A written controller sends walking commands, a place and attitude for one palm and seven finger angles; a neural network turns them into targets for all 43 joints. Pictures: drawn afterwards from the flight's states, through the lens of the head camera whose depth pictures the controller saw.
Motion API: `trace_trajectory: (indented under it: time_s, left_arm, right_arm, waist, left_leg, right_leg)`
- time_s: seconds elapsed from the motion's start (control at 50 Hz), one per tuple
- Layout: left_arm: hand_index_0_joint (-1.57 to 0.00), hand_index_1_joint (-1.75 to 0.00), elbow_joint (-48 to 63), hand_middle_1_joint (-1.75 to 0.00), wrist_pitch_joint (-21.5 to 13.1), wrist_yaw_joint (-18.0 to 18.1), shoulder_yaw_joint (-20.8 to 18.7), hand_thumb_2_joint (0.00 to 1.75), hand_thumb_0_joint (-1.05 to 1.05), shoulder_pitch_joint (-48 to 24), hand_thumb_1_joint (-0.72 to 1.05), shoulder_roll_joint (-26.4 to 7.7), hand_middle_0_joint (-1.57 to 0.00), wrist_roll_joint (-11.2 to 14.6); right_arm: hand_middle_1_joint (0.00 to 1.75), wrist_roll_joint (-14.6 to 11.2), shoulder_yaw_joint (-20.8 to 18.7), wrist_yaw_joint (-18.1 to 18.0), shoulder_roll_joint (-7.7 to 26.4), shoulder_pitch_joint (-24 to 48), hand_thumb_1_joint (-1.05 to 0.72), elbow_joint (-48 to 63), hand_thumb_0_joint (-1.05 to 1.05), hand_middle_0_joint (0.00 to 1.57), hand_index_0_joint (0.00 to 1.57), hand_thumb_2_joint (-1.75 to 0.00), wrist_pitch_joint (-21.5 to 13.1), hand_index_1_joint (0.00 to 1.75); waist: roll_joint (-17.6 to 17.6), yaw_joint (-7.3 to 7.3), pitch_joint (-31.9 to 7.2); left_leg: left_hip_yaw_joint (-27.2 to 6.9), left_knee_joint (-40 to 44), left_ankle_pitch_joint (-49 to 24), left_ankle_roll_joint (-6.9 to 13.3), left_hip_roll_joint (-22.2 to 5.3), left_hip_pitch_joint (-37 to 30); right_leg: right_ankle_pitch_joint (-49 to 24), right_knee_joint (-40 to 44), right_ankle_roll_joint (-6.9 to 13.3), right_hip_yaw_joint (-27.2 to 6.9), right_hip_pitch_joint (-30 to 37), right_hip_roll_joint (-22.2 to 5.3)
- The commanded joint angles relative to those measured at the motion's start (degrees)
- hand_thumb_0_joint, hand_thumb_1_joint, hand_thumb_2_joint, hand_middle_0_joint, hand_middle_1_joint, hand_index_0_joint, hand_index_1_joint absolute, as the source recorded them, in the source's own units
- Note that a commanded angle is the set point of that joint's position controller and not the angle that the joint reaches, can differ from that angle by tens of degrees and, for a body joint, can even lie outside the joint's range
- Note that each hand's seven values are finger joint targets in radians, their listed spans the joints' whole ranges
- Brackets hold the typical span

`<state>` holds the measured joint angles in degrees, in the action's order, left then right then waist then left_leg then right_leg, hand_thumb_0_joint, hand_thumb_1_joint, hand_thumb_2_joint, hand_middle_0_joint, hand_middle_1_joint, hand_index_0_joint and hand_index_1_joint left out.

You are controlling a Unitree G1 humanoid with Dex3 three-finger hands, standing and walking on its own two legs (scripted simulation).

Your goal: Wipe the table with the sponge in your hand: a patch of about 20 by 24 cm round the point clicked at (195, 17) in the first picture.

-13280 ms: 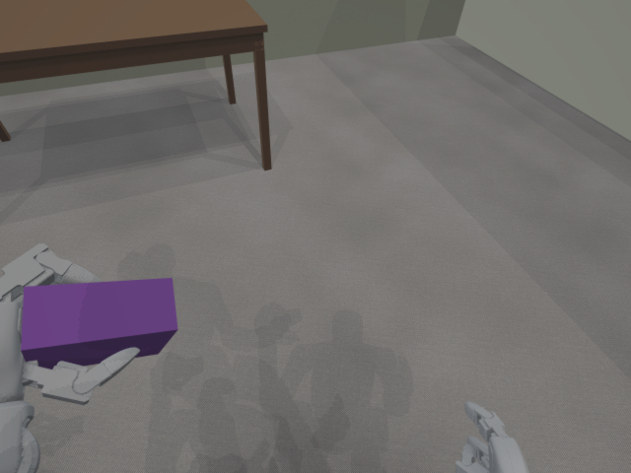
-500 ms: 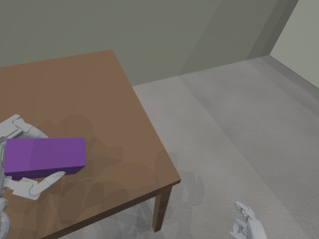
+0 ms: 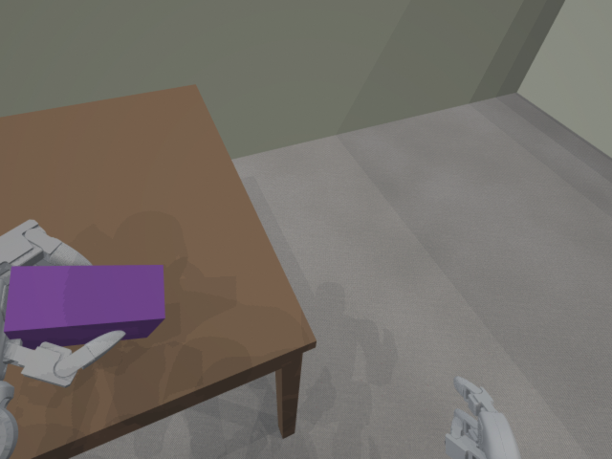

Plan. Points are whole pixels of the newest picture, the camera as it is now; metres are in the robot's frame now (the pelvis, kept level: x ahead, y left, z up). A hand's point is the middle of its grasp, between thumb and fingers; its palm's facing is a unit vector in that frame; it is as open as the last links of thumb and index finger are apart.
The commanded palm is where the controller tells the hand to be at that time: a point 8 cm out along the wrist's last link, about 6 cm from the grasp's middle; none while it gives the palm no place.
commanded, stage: come to a stop and stand still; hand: left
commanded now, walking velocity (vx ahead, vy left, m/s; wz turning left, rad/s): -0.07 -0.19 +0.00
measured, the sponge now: (112, 306) +0.23 +0.22 +0.14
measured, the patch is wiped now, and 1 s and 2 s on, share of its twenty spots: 0.00 0.00 0.00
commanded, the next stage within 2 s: look again from close up in 1.08 s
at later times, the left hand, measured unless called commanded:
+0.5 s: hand (9, 278) +0.23 +0.29 +0.18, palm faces +0.40 -0.80 -0.44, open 9.4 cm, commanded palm +0.15 +0.30 +0.18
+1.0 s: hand out of the picture +0.20 +0.33 +0.16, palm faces +0.39 -0.85 -0.35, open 9.4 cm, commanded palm +0.15 +0.36 +0.18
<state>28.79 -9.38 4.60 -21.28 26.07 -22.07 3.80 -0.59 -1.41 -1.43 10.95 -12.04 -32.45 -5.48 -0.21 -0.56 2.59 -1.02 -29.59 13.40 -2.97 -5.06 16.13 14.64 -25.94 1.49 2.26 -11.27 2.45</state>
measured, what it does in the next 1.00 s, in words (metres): shifts its weight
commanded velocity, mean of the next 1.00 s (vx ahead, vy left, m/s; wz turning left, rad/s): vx -0.01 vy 0.00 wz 0.00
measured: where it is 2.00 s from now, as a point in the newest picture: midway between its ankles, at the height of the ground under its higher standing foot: outside the picture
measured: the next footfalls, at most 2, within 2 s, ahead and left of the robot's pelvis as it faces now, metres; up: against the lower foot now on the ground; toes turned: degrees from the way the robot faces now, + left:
none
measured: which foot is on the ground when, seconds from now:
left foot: down 0.00-1.00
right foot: down 0.00-1.00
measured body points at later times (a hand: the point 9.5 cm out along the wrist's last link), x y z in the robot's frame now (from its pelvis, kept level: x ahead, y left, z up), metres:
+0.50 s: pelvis -0.02 +0.03 +0.00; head +0.02 +0.03 +0.45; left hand +0.20 +0.33 +0.20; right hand +0.16 -0.21 -0.08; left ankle +0.02 +0.15 -0.74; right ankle -0.01 -0.10 -0.74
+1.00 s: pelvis -0.01 +0.08 +0.00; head +0.00 +0.11 +0.45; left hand +0.18 +0.38 +0.17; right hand +0.17 -0.12 -0.06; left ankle +0.02 +0.15 -0.74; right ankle -0.01 -0.10 -0.74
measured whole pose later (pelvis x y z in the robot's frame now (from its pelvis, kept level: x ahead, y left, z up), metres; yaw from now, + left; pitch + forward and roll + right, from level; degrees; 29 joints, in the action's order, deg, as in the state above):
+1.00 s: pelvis -0.01 +0.08 +0.00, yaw +0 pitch -1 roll -2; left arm 23.8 -13.6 4.9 -18.9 21.2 -19.7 -0.3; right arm 0.5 2.4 -1.1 9.0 -11.6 -34.3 -9.8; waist -2.4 -2.8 1.9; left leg 3.8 -27.5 11.6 4.1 1.3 15.4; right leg 12.1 -22.8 -1.9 -1.2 -10.3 -3.9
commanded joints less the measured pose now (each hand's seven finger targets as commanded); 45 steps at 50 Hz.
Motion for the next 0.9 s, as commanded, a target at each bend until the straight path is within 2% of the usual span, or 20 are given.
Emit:
trace_trajectory:
  time_s: [0.0,0.12,0.26,0.28,0.3,0.32,0.34,0.38,0.4,0.46,0.48,0.5,0.52,0.56,0.6,0.62,0.66,0.7,0.8,0.88]
  left_arm:
    - [-1.20,-1.60,14.53,-1.60,-3.05,1.17,-6.45,1.30,0.00,-4.33,0.10,-10.53,-1.20,1.04]
    - [-1.20,-1.60,14.22,-1.60,-3.20,2.29,-6.69,1.30,0.00,-1.72,0.10,-10.04,-1.20,1.16]
    - [-1.20,-1.60,11.46,-1.60,-2.87,2.70,-6.97,1.30,0.00,0.01,0.10,-9.99,-1.20,0.78]
    - [-1.20,-1.60,19.45,-1.60,-8.54,1.32,-37.97,1.30,0.00,-53.11,0.10,-51.79,-1.20,-6.72]
    - [-1.20,-1.60,0.67,-1.60,-6.77,-0.31,-25.09,1.30,0.00,-46.26,0.10,-34.33,-1.20,-3.37]
    - [-1.20,-1.60,-1.12,-1.60,-6.71,-0.58,-14.74,1.30,0.00,-28.27,0.10,-20.36,-1.20,-1.49]
    - [-1.20,-1.60,-10.68,-1.60,-5.87,-1.59,-10.15,1.30,0.00,-17.96,0.10,-13.85,-1.20,-1.10]
    - [-1.20,-1.60,-3.59,-1.60,-5.18,-2.74,-5.03,1.30,0.00,-8.03,0.10,-8.84,-1.20,-0.31]
    - [-1.20,-1.60,-1.51,-1.60,-5.13,-3.31,-0.26,1.30,0.00,-4.51,0.10,-3.54,-1.20,0.30]
    - [-1.20,-1.60,7.64,-1.60,-4.65,-2.10,-0.04,1.30,0.00,-1.74,0.10,-5.78,-1.20,-0.72]
    - [-1.20,-1.60,9.07,-1.60,-4.66,-1.42,-1.86,1.30,0.00,-2.10,0.10,-7.97,-1.20,-0.98]
    - [-1.20,-1.60,10.70,-1.60,-4.72,-0.10,-5.59,1.30,0.00,-1.73,0.10,-11.93,-1.20,-1.18]
    - [-1.20,-1.60,12.15,-1.60,-5.20,0.25,-6.86,1.30,0.00,-3.19,0.10,-12.32,-1.20,-1.24]
    - [-1.20,-1.60,14.64,-1.60,-6.28,0.98,-11.05,1.30,0.00,-6.06,0.10,-15.41,-1.20,-1.18]
    - [-1.20,-1.60,17.58,-1.60,-7.13,2.03,-13.13,1.30,0.00,-10.43,0.10,-18.38,-1.20,-1.52]
    - [-1.20,-1.60,17.37,-1.60,-7.49,2.01,-9.93,1.30,0.00,-11.62,0.10,-14.39,-1.20,-1.35]
    - [-1.20,-1.60,16.48,-1.60,-7.98,2.14,-10.05,1.30,0.00,-13.90,0.10,-14.74,-1.20,-1.98]
    - [-1.20,-1.60,15.02,-1.60,-8.51,1.88,-9.87,1.30,0.00,-13.62,0.10,-14.29,-1.20,-2.20]
    - [-1.20,-1.60,7.86,-1.60,-8.14,0.99,-2.15,1.30,0.00,-6.10,0.10,-4.86,-1.20,-2.60]
    - [-1.20,-1.60,5.20,-1.60,-7.23,1.06,-1.13,1.30,0.00,-8.91,0.10,-5.39,-1.20,-3.29]
  right_arm:
    - [0.30,-0.56,-2.87,-0.90,7.09,4.75,-0.90,9.05,0.00,0.20,0.20,-0.90,-2.71,0.30]
    - [0.30,-0.73,-2.14,-1.13,6.72,4.93,-0.90,8.85,0.00,0.20,0.20,-0.90,-2.49,0.30]
    - [0.30,-0.85,-1.78,-1.47,7.17,5.08,-0.90,8.36,0.00,0.20,0.20,-0.90,-2.04,0.30]
    - [0.30,2.30,-3.61,-2.27,9.32,-2.39,-0.90,5.57,0.00,0.20,0.20,-0.90,-5.90,0.30]
    - [0.30,0.11,-2.99,-2.30,6.54,0.28,-0.90,2.38,0.00,0.20,0.20,-0.90,-5.17,0.30]
    - [0.30,0.08,-2.45,-1.49,6.58,1.82,-0.90,5.04,0.00,0.20,0.20,-0.90,-5.42,0.30]
    - [0.30,-0.19,-2.89,-1.35,8.22,1.55,-0.90,5.45,0.00,0.20,0.20,-0.90,-5.96,0.30]
    - [0.30,-0.81,-3.02,0.39,9.24,1.37,-0.90,6.68,0.00,0.20,0.20,-0.90,-5.31,0.30]
    - [0.30,-1.31,-2.89,1.38,8.46,2.59,-0.90,6.88,0.00,0.20,0.20,-0.90,-5.57,0.30]
    - [0.30,-1.25,-1.74,2.30,7.52,4.39,-0.90,8.95,0.00,0.20,0.20,-0.90,-5.53,0.30]
    - [0.30,-0.96,-1.54,1.84,7.54,4.67,-0.90,9.17,0.00,0.20,0.20,-0.90,-5.65,0.30]
    - [0.30,-0.85,-1.32,1.11,7.78,5.64,-0.90,8.62,0.00,0.20,0.20,-0.90,-5.20,0.30]
    - [0.30,-0.33,-1.16,0.36,7.50,5.62,-0.90,9.42,0.00,0.20,0.20,-0.90,-5.16,0.30]
    - [0.30,0.10,-0.69,-0.93,7.12,6.50,-0.90,9.93,0.00,0.20,0.20,-0.90,-5.31,0.30]
    - [0.30,0.20,-0.78,-1.98,7.95,6.96,-0.90,9.50,0.00,0.20,0.20,-0.90,-5.25,0.30]
    - [0.30,-0.06,-0.68,-2.13,7.30,5.96,-0.90,9.57,0.00,0.20,0.20,-0.90,-5.51,0.30]
    - [0.30,-0.21,-0.58,-1.90,7.25,4.77,-0.90,9.40,0.00,0.20,0.20,-0.90,-6.63,0.30]
    - [0.30,-0.02,-0.41,-1.53,6.73,4.58,-0.90,8.33,0.00,0.20,0.20,-0.90,-7.89,0.30]
    - [0.30,0.16,-0.49,-0.23,7.30,3.12,-0.90,6.06,0.00,0.20,0.20,-0.90,-9.20,0.30]
    - [0.30,0.38,-0.42,-0.10,8.08,2.71,-0.90,5.58,0.00,0.20,0.20,-0.90,-7.81,0.30]
  waist:
    - [0.85,0.70,-9.28]
    - [2.86,0.63,-8.65]
    - [0.70,0.53,-7.39]
    - [-7.44,-3.37,1.36]
    - [-2.88,-0.55,-1.28]
    - [-3.78,-1.28,-5.16]
    - [-1.85,-2.15,-6.50]
    - [2.95,-2.66,-11.49]
    - [3.65,-2.46,-13.25]
    - [-2.62,-2.42,-11.24]
    - [-6.24,-2.11,-9.67]
    - [-5.79,-1.73,-9.29]
    - [-7.82,-1.28,-8.07]
    - [-4.54,-0.95,-5.53]
    - [5.65,-0.57,-4.94]
    - [10.98,-0.34,-5.23]
    - [16.79,-1.08,-5.68]
    - [14.50,-1.12,-6.87]
    - [6.62,-0.64,-7.53]
    - [3.12,-0.55,-5.35]
  left_leg:
    - [-0.73,0.32,-12.21,3.91,-2.36,-5.99]
    - [-0.48,-0.19,-9.58,3.88,-0.65,-4.65]
    - [-1.03,2.00,-8.69,4.27,-0.51,-4.13]
    - [7.12,-5.01,-9.93,3.15,3.29,5.24]
    - [4.70,0.00,-6.02,2.74,4.52,0.82]
    - [3.46,2.52,-9.28,2.63,3.88,-3.74]
    - [4.81,2.70,-11.86,3.19,3.19,-7.12]
    - [3.78,3.52,-18.08,5.26,0.84,-11.17]
    - [2.52,3.72,-21.19,5.82,-0.17,-11.99]
    - [1.94,4.70,-9.63,5.33,-0.15,-5.82]
    - [1.78,4.94,-3.71,4.72,0.99,-4.88]
    - [1.87,5.35,0.75,4.55,1.72,-5.89]
    - [1.36,5.38,4.07,4.48,2.27,-4.91]
    - [0.29,6.82,6.81,4.67,2.16,-4.21]
    - [-3.13,11.34,10.80,5.56,-0.14,-0.50]
    - [-4.77,13.93,13.82,6.20,-1.67,2.28]
    - [-5.39,15.39,15.73,6.98,-3.07,5.89]
    - [-5.27,14.28,13.30,6.50,-2.69,3.38]
    - [-4.74,12.38,5.57,5.13,-2.27,-2.73]
    - [-4.98,12.88,4.58,4.24,-2.62,-1.66]
  right_leg:
    - [-15.69,3.12,0.93,-4.89,0.04,-7.66]
    - [-14.78,4.45,1.01,-6.79,1.14,-8.66]
    - [-14.02,5.45,0.38,-6.50,1.98,-8.52]
    - [-29.64,10.65,-3.43,-9.58,-1.95,-7.44]
    - [-30.61,5.71,3.61,-9.64,-0.18,-12.47]
    - [-35.39,2.95,2.49,-11.23,1.97,-10.86]
    - [-32.35,1.98,-0.07,-9.67,0.90,-9.30]
    - [-26.54,-0.14,-4.30,-6.75,1.73,-7.11]
    - [-22.79,-1.72,-4.17,-5.28,2.07,-6.21]
    - [-10.17,2.75,-3.41,-4.75,3.18,-5.95]
    - [-5.31,5.46,-2.29,-5.30,1.68,-6.14]
    - [0.79,7.01,-1.16,-6.18,-0.98,-6.76]
    - [5.84,8.12,-0.49,-5.99,-2.67,-7.14]
    - [9.40,8.32,0.02,-6.36,-4.97,-6.78]
    - [5.52,3.74,-0.31,-5.50,-1.55,-4.77]
    - [3.21,0.41,-0.46,-3.93,1.54,-4.00]
    - [-0.37,-2.77,-0.70,-2.03,6.27,-3.23]
    - [-0.93,-1.21,-0.47,-1.91,5.75,-3.53]
    - [-2.81,2.81,-0.43,-2.65,1.59,-4.48]
    - [-3.27,3.97,-0.65,-2.87,0.43,-5.02]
